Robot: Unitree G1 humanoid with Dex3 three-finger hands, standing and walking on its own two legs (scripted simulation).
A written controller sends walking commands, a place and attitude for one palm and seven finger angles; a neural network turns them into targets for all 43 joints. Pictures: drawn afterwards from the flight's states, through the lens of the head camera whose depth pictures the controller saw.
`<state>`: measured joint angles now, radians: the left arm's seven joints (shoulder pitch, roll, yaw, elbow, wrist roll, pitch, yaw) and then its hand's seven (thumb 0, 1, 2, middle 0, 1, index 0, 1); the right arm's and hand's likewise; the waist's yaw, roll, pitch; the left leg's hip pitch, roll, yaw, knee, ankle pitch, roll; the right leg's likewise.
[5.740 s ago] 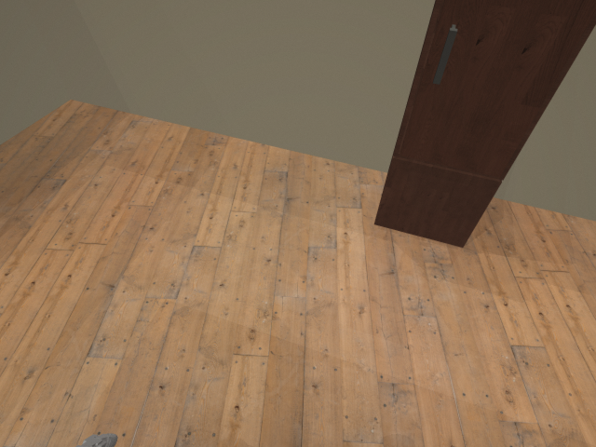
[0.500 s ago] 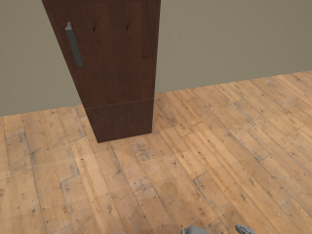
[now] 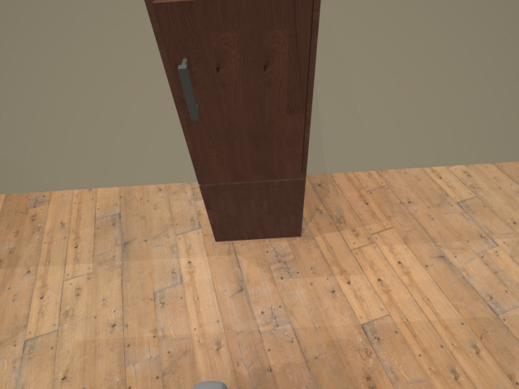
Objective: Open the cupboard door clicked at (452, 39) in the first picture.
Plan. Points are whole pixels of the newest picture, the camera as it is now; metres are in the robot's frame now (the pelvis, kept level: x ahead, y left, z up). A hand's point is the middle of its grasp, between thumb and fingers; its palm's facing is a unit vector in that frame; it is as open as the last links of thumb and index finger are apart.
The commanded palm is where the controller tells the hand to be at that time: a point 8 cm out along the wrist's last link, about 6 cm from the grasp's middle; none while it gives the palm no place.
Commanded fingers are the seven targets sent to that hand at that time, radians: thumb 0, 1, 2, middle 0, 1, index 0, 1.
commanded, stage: take the last steps up to it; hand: left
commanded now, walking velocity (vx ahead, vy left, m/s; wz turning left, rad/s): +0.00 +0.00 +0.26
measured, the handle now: (190, 90) +0.80 +0.23 +0.04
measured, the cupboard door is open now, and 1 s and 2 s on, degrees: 0 0 0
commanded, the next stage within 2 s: come to a stop and stand still in 1.02 s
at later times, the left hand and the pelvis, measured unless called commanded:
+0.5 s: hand out of the picture +0.03 +0.23 -0.17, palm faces +0.08 -0.98 -0.17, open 7.4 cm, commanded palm none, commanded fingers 0.00 0.90 0.90 -0.20 -0.30 -0.20 -0.30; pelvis +0.03 +0.04 +0.00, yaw +2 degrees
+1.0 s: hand (193, 373) +0.18 +0.15 -0.17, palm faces +0.11 -0.98 -0.17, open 7.3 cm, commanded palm none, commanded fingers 0.00 0.90 0.90 -0.20 -0.30 -0.20 -0.30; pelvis +0.19 -0.02 +0.00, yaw +4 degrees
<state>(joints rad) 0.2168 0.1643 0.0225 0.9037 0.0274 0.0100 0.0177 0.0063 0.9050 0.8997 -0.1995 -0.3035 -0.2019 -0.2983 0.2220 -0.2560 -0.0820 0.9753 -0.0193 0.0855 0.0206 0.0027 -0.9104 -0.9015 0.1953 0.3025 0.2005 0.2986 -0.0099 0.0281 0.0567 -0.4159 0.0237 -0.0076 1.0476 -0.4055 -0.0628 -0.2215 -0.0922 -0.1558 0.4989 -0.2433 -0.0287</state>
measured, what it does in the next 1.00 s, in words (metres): walks ahead: left foot, then right foot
